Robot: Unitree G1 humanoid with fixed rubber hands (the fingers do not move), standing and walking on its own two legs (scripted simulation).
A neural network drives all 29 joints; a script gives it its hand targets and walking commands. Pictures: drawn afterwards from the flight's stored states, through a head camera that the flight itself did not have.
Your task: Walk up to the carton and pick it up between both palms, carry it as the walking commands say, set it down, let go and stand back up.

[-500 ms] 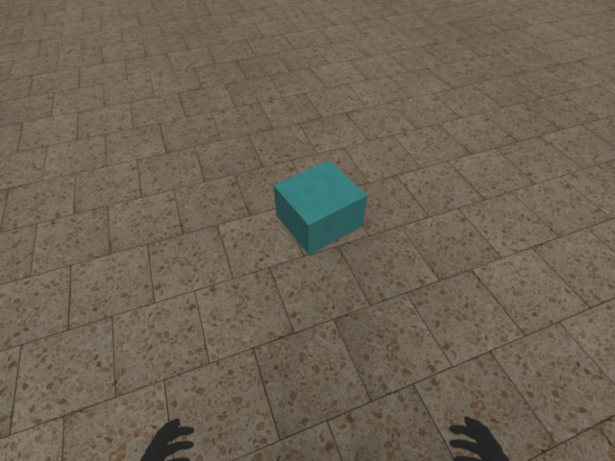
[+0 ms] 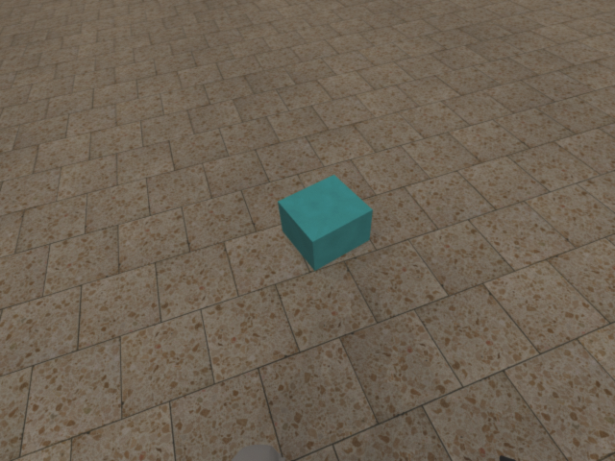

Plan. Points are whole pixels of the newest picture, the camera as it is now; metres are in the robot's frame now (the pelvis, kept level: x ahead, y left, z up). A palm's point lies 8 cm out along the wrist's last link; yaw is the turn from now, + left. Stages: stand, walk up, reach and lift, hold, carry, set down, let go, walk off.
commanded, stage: walk up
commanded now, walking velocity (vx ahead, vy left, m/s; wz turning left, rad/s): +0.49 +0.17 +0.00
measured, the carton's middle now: (324, 221) +1.10 +0.01 -0.68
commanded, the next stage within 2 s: none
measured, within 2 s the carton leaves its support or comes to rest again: neither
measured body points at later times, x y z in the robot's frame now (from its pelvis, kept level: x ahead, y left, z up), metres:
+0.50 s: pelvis +0.23 +0.08 +0.00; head +0.26 +0.10 +0.45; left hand +0.23 +0.32 -0.16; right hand +0.28 -0.18 -0.13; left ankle +0.25 +0.17 -0.74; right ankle +0.17 -0.08 -0.64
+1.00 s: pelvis +0.48 +0.00 +0.00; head +0.52 -0.03 +0.45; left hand +0.53 +0.26 -0.13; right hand +0.48 -0.25 -0.17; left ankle +0.41 +0.15 -0.65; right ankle +0.54 -0.11 -0.74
